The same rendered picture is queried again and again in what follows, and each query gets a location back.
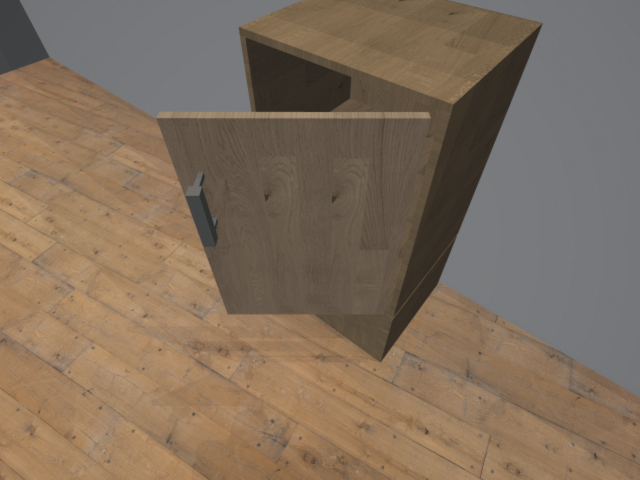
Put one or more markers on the cupboard door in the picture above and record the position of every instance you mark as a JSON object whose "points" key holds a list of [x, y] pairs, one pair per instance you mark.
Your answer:
{"points": [[311, 206]]}

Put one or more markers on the handle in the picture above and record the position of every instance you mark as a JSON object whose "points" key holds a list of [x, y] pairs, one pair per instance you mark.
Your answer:
{"points": [[206, 225]]}

